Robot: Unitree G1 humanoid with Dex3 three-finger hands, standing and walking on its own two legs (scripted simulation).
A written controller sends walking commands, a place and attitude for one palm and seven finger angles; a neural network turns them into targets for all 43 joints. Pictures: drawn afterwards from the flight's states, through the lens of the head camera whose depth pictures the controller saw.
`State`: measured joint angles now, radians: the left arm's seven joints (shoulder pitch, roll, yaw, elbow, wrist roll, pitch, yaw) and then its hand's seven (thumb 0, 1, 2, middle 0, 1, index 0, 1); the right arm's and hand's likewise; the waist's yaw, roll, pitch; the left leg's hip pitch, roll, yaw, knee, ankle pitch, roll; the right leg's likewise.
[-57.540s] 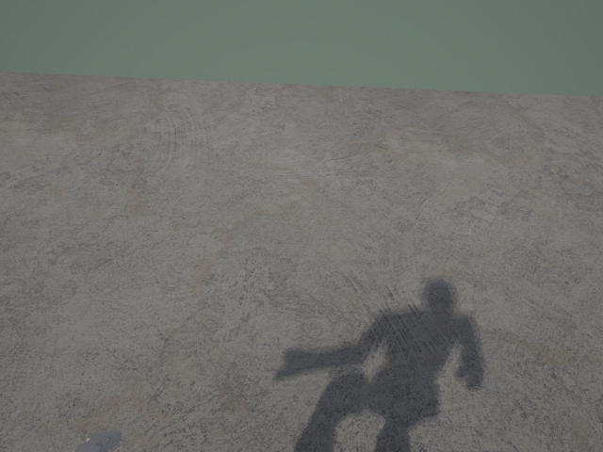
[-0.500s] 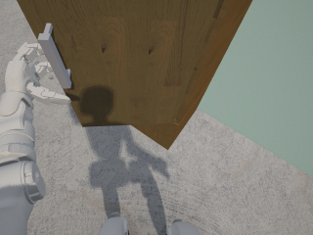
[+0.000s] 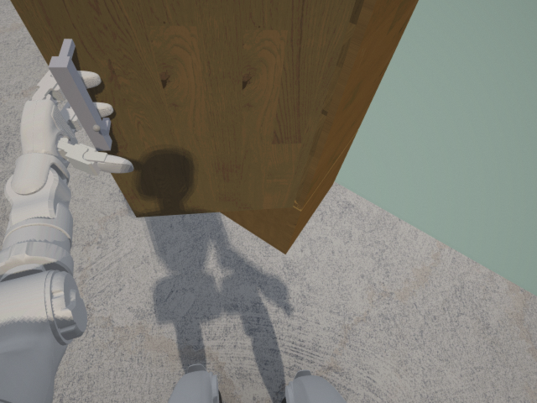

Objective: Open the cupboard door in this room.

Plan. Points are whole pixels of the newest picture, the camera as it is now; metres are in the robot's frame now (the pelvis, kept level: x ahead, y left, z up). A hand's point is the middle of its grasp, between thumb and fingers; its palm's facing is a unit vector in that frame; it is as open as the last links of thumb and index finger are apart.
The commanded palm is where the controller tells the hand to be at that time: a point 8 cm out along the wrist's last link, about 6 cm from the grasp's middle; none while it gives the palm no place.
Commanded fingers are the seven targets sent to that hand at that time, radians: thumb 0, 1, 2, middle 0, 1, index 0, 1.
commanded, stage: slide the fingers in behind the handle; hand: left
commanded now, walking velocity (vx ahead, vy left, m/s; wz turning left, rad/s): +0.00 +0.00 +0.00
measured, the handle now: (87, 99) +0.54 +0.24 +0.10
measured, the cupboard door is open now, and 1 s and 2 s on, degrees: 40 40 75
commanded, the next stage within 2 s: close the thumb around the handle in 0.20 s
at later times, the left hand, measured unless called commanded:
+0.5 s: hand (98, 130) +0.49 +0.22 +0.09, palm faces +0.05 -1.00 -0.01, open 12.9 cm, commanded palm +0.47 +0.26 +0.09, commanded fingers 0.00 0.12 0.56 -0.34 -1.27 -0.34 -1.27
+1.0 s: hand (98, 129) +0.49 +0.22 +0.09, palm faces +0.03 -1.00 +0.01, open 5.8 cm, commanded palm +0.47 +0.26 +0.09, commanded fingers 0.00 0.90 0.90 -0.40 -1.35 -0.40 -1.35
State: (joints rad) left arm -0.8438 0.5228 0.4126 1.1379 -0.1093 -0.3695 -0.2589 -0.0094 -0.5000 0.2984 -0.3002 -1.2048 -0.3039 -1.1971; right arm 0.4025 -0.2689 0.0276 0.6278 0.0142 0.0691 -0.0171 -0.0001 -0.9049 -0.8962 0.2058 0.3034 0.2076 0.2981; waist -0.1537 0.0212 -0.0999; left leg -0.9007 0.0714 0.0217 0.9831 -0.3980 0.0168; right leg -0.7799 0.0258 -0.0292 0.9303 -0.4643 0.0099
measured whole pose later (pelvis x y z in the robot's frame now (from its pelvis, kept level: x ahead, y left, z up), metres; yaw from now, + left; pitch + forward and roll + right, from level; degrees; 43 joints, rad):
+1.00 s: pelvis +0.01 +0.00 +0.00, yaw +0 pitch +18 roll -3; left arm -0.84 0.51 0.40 1.14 -0.13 -0.36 -0.30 0.00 0.71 0.82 -0.37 -1.34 -0.37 -1.33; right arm 0.39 -0.27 0.03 0.63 0.02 0.07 -0.02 0.00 -0.90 -0.90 0.21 0.30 0.21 0.30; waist -0.15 0.02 -0.11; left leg -0.90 0.07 0.02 0.98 -0.40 0.02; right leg -0.77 0.03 -0.03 0.92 -0.47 0.01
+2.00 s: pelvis +0.02 -0.04 +0.02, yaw +3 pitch +7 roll +0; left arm 0.20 -0.02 -0.07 -0.01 -0.05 -0.18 0.38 0.01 0.67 0.76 -0.37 -1.27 -0.36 -1.31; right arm 0.18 -0.18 0.04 0.48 -0.03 0.07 0.02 0.00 -0.91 -0.90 0.20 0.30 0.21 0.30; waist -0.01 0.03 -0.12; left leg -0.59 0.05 0.00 0.85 -0.38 -0.04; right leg -0.49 0.01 -0.05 0.87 -0.50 -0.04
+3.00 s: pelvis +0.01 -0.01 +0.02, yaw +4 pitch +7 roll -1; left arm 0.19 -0.08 -0.23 -0.01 0.09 -0.18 0.52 -0.01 -0.49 0.30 -0.31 -0.82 -0.32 -0.79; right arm 0.20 -0.18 0.02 0.52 -0.05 0.07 0.01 0.01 -0.91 -0.90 0.20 0.30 0.21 0.30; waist 0.01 0.04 -0.10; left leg -0.61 0.02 0.00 0.89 -0.39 0.00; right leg -0.50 -0.02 -0.05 0.88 -0.50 -0.01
